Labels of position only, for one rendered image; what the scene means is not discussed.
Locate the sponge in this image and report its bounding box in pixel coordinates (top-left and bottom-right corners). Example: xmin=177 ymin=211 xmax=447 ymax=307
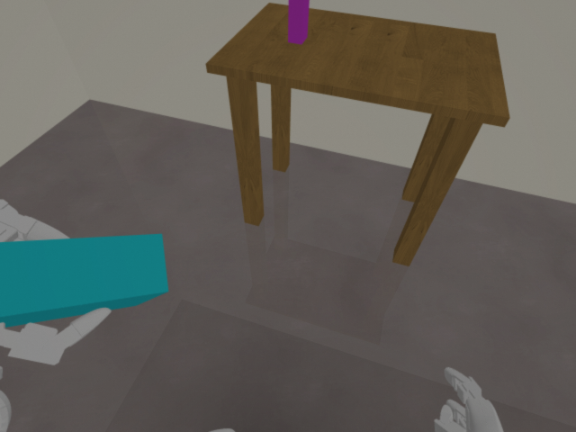
xmin=0 ymin=234 xmax=168 ymax=328

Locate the table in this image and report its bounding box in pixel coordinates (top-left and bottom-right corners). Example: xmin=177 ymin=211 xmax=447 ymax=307
xmin=206 ymin=3 xmax=510 ymax=266

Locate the robot right hand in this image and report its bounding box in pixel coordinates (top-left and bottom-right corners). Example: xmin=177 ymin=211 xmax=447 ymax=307
xmin=434 ymin=367 xmax=504 ymax=432

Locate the robot left hand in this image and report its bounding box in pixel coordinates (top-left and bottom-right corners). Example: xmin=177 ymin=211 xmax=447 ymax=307
xmin=0 ymin=199 xmax=112 ymax=365

